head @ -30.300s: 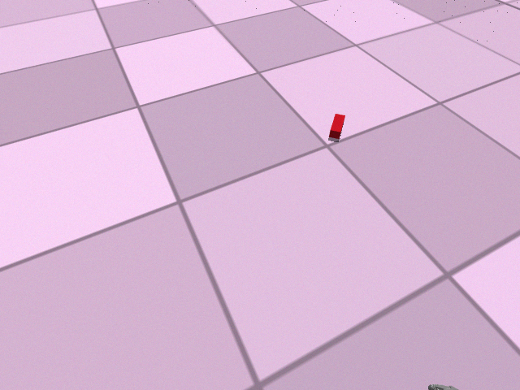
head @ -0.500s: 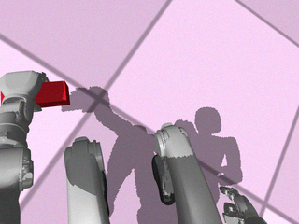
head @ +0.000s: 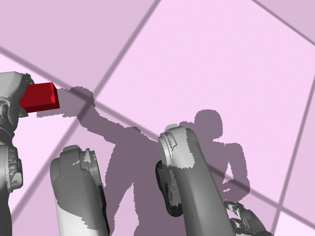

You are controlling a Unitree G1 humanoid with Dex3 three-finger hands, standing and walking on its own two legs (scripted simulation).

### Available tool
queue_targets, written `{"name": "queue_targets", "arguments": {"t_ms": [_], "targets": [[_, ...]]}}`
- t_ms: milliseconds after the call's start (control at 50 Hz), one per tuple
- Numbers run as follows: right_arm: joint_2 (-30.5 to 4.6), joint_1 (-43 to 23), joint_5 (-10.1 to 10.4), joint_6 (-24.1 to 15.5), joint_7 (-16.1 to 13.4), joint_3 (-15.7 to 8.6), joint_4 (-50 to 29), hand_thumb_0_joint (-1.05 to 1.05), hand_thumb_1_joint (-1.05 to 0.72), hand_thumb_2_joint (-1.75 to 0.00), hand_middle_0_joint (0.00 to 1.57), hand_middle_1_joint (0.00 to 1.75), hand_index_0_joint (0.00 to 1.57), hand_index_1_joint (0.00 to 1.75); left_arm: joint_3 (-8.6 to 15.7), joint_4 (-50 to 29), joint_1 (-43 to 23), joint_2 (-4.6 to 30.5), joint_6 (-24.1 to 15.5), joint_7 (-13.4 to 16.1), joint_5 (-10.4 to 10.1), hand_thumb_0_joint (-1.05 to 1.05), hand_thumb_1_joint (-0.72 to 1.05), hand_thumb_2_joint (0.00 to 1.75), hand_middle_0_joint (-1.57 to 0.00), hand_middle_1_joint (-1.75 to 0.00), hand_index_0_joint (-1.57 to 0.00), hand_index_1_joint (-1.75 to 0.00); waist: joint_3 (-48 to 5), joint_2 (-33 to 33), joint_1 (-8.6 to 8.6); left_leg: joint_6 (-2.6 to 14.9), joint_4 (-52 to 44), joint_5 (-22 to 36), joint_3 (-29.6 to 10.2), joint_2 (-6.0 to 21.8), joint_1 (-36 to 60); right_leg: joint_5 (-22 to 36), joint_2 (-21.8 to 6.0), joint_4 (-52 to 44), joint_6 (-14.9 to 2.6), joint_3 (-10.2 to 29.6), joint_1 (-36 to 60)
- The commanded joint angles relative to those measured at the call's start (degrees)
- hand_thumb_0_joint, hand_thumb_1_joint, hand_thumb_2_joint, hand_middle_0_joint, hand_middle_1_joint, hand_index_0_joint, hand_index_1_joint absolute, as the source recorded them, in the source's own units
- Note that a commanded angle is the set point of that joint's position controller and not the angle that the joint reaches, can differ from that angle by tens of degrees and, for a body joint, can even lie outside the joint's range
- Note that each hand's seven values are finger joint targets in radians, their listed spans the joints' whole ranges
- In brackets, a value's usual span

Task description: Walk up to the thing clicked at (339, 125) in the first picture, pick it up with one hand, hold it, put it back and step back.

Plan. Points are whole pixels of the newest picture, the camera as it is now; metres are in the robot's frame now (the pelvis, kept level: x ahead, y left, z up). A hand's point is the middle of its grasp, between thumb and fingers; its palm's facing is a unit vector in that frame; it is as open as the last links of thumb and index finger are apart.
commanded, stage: lower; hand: left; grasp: from above
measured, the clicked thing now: (23, 100) +0.47 +0.28 -0.20
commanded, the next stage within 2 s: rest in 0.36 s
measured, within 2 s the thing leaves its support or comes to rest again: rests again in 1.44 s
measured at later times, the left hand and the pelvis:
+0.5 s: hand (26, 106) +0.46 +0.29 -0.23, palm faces -0.46 -0.06 -0.88, open 8.7 cm; pelvis +0.01 +0.00 -0.03, yaw -2 degrees
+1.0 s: hand (32, 107) +0.47 +0.28 -0.26, palm faces -0.47 -0.08 -0.88, open 8.7 cm; pelvis +0.01 +0.00 -0.04, yaw -4 degrees
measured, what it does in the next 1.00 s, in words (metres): stands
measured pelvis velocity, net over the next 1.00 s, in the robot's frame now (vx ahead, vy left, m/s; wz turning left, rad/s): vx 0.01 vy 0.00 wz -0.08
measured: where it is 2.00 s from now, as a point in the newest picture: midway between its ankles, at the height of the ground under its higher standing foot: (136, 208)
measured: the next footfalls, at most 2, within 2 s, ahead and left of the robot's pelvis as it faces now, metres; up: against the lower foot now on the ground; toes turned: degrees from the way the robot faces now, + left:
none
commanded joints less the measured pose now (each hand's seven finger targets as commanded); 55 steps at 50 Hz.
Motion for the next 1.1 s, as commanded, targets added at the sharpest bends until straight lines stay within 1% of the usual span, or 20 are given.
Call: {"name": "queue_targets", "arguments": {"t_ms": [0, 80, 100, 160, 200, 220, 240, 360, 560, 640, 660, 680, 700, 720, 740, 900, 940, 960, 980, 1080], "targets": [[-14.7, 11.7, 0.0, -0.1, -0.5, -4.0, -0.6, 0.0, -0.91, -0.9, 0.2, 0.3, 0.2, 0.3, 1.2, -7.6, -18.2, 14.6, 0.3, 2.3, -0.8, 0.0, 0.8, 0.54, -1.14, -0.52, -1.17, -0.49, -38.6, 16.4, -0.25, 2.91, -13.4, 8.0, 6.6, -0.5, 29.4, 11.4, 0.7, -13.0, -5.19, -6.4, 18.3], [-15.0, 11.1, -0.1, -0.1, -0.5, -3.5, -0.8, 0.0, -0.91, -0.9, 0.2, 0.3, 0.2, 0.3, 0.4, -5.2, -17.7, 14.5, -0.1, 1.6, -1.0, 0.0, 0.77, 0.54, -1.13, -0.49, -1.15, -0.48, -36.0, 15.1, -0.98, 3.06, -12.0, 8.0, 6.1, -0.4, 27.6, 11.5, 0.9, -12.1, -5.12, -6.9, 17.0], [-15.1, 11.9, -0.3, -0.3, -0.3, -3.4, -0.7, 0.0, -0.91, -0.9, 0.2, 0.3, 0.2, 0.3, 0.8, -6.5, -18.3, 14.7, -0.5, 1.5, -1.3, 0.0, 0.77, 0.54, -1.13, -0.5, -1.15, -0.48, -35.1, 14.6, -2.18, 3.1, -11.2, 8.5, 5.9, -0.4, 27.3, 12.0, 0.7, -11.9, -4.93, -7.0, 17.2], [-15.5, 11.5, -0.7, -0.2, -0.3, -2.8, -0.7, 0.0, -0.91, -0.9, 0.2, 0.3, 0.2, 0.3, 1.4, -4.9, -16.9, 15.8, -1.3, 1.9, -0.8, 0.0, 0.77, 0.53, -1.14, -0.48, -1.15, -0.47, -36.3, 15.6, -1.27, 2.77, -10.5, 9.7, 5.7, -0.4, 27.7, 12.7, 0.9, -10.5, -4.98, -7.4, 17.5], [-15.4, 11.4, -0.8, -0.2, -0.1, -2.6, -0.8, 0.0, -0.91, -0.9, 0.2, 0.3, 0.2, 0.3, 1.2, -5.2, -17.1, 15.8, -2.1, 2.3, -0.6, 0.0, 0.79, 0.54, -1.15, -0.49, -1.16, -0.47, -36.9, 16.1, -1.48, 2.74, -9.9, 10.1, 5.6, -0.5, 27.8, 13.2, 1.1, -10.1, -4.89, -7.6, 17.9], [-15.6, 11.9, -1.1, -0.2, 0.0, -2.7, -0.5, 0.0, -0.91, -0.9, 0.2, 0.3, 0.2, 0.3, 1.6, -7.3, -18.7, 16.3, -2.7, 2.7, -0.6, 0.0, 0.8, 0.54, -1.16, -0.48, -1.18, -0.47, -36.9, 17.0, -2.58, 2.61, -9.6, 11.0, 5.4, -0.4, 28.7, 14.2, 1.1, -9.8, -4.77, -7.9, 17.9], [-15.7, 11.9, -1.2, -0.3, 0.1, -2.5, -0.4, 0.0, -0.91, -0.9, 0.2, 0.3, 0.2, 0.3, 2.5, -7.6, -19.3, 18.3, -2.9, 3.1, 0.0, 0.0, 0.81, 0.53, -1.16, -0.49, -1.18, -0.47, -36.9, 17.9, -2.1, 2.65, -9.1, 10.7, 5.7, -0.4, 28.0, 14.1, 1.1, -9.5, -4.82, -7.7, 18.1], [-16.4, 10.7, -1.9, -0.4, 0.4, -2.2, -0.8, 0.0, -0.91, -0.9, 0.2, 0.3, 0.2, 0.3, 4.1, -6.7, -17.0, 19.2, -2.7, 5.7, 0.8, 0.0, 0.81, 0.55, -1.18, -0.47, -1.19, -0.46, -36.8, 19.8, -1.9, 2.46, -8.3, 10.5, 5.5, -0.3, 28.8, 13.9, 1.2, -8.3, -4.87, -8.2, 16.3], [-17.1, 10.6, -2.9, -1.4, 1.3, -0.9, -0.6, 0.0, -0.9, -0.9, 0.2, 0.3, 0.2, 0.3, 3.2, -2.5, -16.6, 18.5, -1.5, 7.5, 0.5, 0.0, 0.79, 0.56, -1.15, -0.46, -1.16, -0.45, -33.4, 18.4, -4.08, 2.73, -6.6, 9.4, 4.9, -0.2, 25.4, 13.6, 1.6, -7.5, -4.68, -9.1, 15.7], [-17.7, 10.0, -3.2, -1.9, 1.4, -0.2, -0.7, 0.0, -0.9, -0.9, 0.2, 0.3, 0.2, 0.3, 3.5, -1.1, -15.6, 19.4, -1.4, 7.8, 0.4, 0.0, 0.78, 0.54, -1.13, -0.46, -1.15, -0.44, -33.7, 19.3, -3.63, 2.47, -6.1, 11.1, 4.3, 0.0, 26.9, 14.8, 1.8, -6.7, -4.69, -9.6, 16.0], [-17.8, 10.4, -3.3, -2.2, 1.6, -0.3, -0.8, 0.0, -0.9, -0.9, 0.2, 0.3, 0.2, 0.3, 3.1, -2.8, -17.2, 19.9, -1.7, 7.7, 0.4, 0.0, 0.79, 0.54, -1.15, -0.45, -1.16, -0.43, -33.4, 19.4, -4.75, 2.45, -5.2, 12.3, 4.3, 0.1, 27.0, 16.1, 1.9, -6.3, -4.69, -9.9, 16.1], [-18.6, 10.4, -3.7, -2.5, 1.8, -0.3, -1.3, 0.0, -0.9, -0.9, 0.2, 0.3, 0.2, 0.3, 5.1, -3.8, -18.2, 22.6, -2.0, 8.1, 0.8, 0.0, 0.8, 0.56, -1.14, -0.46, -1.16, -0.44, -33.9, 19.5, -4.82, 2.45, -4.6, 13.1, 4.2, 0.1, 26.9, 16.8, 1.8, -6.3, -4.75, -9.9, 17.1], [-18.3, 9.9, -3.5, -2.5, 1.8, -0.1, -1.2, 0.0, -0.9, -0.9, 0.2, 0.3, 0.2, 0.3, 5.4, -2.6, -15.9, 22.9, -2.0, 8.2, 0.9, 0.0, 0.8, 0.57, -1.15, -0.46, -1.16, -0.45, -34.4, 19.3, -3.62, 2.49, -4.8, 13.5, 4.3, 0.1, 26.2, 17.4, 2.0, -6.2, -4.68, -9.6, 18.6], [-18.5, 10.1, -3.7, -2.7, 2.1, 0.1, -1.5, 0.0, -0.9, -0.9, 0.2, 0.3, 0.2, 0.3, 4.7, -1.8, -17.0, 21.7, -2.0, 8.1, 0.8, 0.0, 0.81, 0.6, -1.17, -0.46, -1.18, -0.46, -32.9, 18.6, -4.85, 2.48, -4.1, 13.0, 4.4, 0.1, 25.5, 16.8, 2.0, -6.1, -4.78, -9.8, 17.7], [-18.6, 10.3, -4.0, -2.6, 2.1, 0.2, -1.3, 0.0, -0.9, -0.9, 0.2, 0.3, 0.2, 0.3, 5.7, -2.3, -16.0, 22.3, -2.2, 8.4, 0.7, 0.0, 0.83, 0.6, -1.18, -0.47, -1.19, -0.46, -33.6, 19.2, -4.41, 2.5, -4.5, 13.6, 4.2, 0.1, 26.0, 17.2, 2.0, -6.5, -4.58, -10.0, 18.9], [-19.2, 9.3, -5.0, -3.4, 2.8, 1.4, -1.4, 0.0, -0.9, -0.9, 0.2, 0.3, 0.2, 0.3, 3.8, -0.1, -15.8, 21.9, -2.3, 9.3, 1.3, 0.0, 0.84, 0.6, -1.2, -0.45, -1.2, -0.45, -30.9, 20.6, -5.46, 2.26, -3.8, 11.0, 3.6, 0.4, 25.9, 15.0, 2.4, -5.9, -4.81, -10.9, 16.5], [-19.4, 8.9, -5.0, -3.4, 2.9, 1.6, -1.5, 0.0, -0.9, -0.9, 0.2, 0.3, 0.2, 0.3, 5.5, -1.5, -15.9, 24.9, -2.6, 10.1, 1.4, 0.0, 0.86, 0.6, -1.21, -0.46, -1.21, -0.45, -32.4, 22.0, -4.94, 2.25, -4.5, 11.4, 3.4, 0.6, 26.3, 15.7, 2.7, -5.8, -4.71, -10.8, 18.3], [-19.2, 8.7, -4.9, -3.6, 3.0, 2.0, -1.3, 0.0, -0.9, -0.9, 0.2, 0.3, 0.2, 0.3, 3.5, 0.9, -15.1, 21.7, -2.2, 10.2, 0.9, 0.0, 0.86, 0.59, -1.2, -0.46, -1.21, -0.45, -30.7, 21.2, -5.22, 2.14, -4.4, 10.6, 3.3, 0.4, 26.1, 14.7, 2.6, -5.8, -4.82, -11.0, 16.9], [-19.6, 8.4, -5.2, -3.8, 3.1, 1.8, -1.4, 0.0, -0.9, -0.9, 0.2, 0.3, 0.2, 0.3, 5.2, -1.4, -16.3, 24.8, -2.6, 10.7, 1.2, 0.0, 0.86, 0.59, -1.2, -0.46, -1.21, -0.45, -31.6, 21.5, -5.52, 2.19, -3.9, 11.1, 3.2, 0.7, 26.2, 15.5, 2.8, -5.6, -4.69, -11.2, 17.3], [-20.1, 8.2, -5.7, -4.4, 3.4, 2.5, -1.3, 0.0, -0.9, -0.9, 0.2, 0.3, 0.2, 0.3, 3.8, 1.8, -16.4, 23.1, -2.3, 11.8, 2.0, 0.0, 0.86, 0.61, -1.2, -0.47, -1.21, -0.46, -29.4, 21.1, -6.63, 2.05, -3.4, 11.3, 2.7, 0.7, 25.8, 15.7, 2.8, -5.0, -4.7, -12.0, 15.9]]}}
